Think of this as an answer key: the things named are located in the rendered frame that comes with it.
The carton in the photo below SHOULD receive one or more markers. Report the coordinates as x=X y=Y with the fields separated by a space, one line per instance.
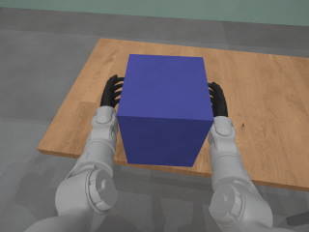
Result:
x=164 y=112

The right robot forearm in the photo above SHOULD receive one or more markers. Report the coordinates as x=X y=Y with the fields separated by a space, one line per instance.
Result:
x=226 y=163

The left robot forearm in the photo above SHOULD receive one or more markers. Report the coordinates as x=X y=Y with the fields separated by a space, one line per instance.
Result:
x=100 y=147

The right robot hand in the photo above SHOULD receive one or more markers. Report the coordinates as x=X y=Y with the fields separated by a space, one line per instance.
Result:
x=218 y=101

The left robot hand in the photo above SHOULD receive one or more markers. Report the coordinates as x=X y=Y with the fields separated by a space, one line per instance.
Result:
x=109 y=95

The left robot upper arm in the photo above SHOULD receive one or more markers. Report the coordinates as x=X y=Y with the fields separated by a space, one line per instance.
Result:
x=82 y=203

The table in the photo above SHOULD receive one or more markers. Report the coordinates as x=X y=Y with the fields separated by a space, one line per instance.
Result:
x=267 y=97

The right robot upper arm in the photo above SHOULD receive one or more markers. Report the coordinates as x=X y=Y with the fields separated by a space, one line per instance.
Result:
x=236 y=209

